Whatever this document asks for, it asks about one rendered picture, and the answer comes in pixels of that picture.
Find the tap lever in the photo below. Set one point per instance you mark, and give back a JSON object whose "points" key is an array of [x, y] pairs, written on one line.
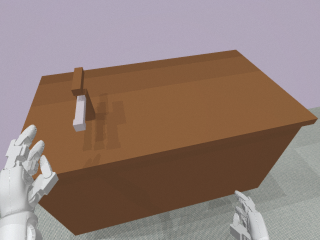
{"points": [[80, 114]]}

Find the robot right hand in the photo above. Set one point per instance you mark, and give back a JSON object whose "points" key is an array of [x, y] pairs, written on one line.
{"points": [[254, 227]]}

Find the counter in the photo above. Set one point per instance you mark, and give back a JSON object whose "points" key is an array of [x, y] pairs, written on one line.
{"points": [[160, 135]]}

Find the robot left hand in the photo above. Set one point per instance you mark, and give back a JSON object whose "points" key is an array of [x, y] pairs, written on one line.
{"points": [[16, 177]]}

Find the robot left forearm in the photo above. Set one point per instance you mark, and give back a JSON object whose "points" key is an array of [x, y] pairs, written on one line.
{"points": [[20, 225]]}

